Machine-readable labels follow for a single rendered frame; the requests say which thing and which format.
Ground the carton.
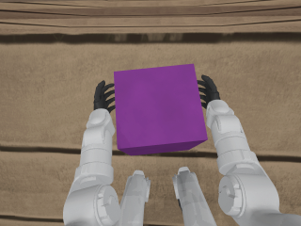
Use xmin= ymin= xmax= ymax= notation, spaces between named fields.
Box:
xmin=114 ymin=63 xmax=208 ymax=156

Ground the robot left thigh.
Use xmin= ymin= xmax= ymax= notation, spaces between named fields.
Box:
xmin=112 ymin=173 xmax=151 ymax=226

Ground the left robot hand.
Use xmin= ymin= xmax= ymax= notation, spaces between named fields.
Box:
xmin=93 ymin=80 xmax=116 ymax=113

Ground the robot left forearm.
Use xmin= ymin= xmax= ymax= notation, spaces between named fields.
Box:
xmin=63 ymin=108 xmax=116 ymax=223

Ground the robot right forearm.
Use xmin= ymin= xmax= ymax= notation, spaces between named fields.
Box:
xmin=206 ymin=99 xmax=279 ymax=207

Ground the right robot hand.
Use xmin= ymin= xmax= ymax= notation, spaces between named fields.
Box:
xmin=197 ymin=74 xmax=221 ymax=109

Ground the robot right upper arm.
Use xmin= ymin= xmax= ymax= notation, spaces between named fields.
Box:
xmin=218 ymin=172 xmax=301 ymax=226

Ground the robot left shin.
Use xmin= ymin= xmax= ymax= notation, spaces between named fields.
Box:
xmin=126 ymin=169 xmax=145 ymax=185

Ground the robot left upper arm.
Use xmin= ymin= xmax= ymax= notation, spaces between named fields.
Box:
xmin=62 ymin=184 xmax=121 ymax=226

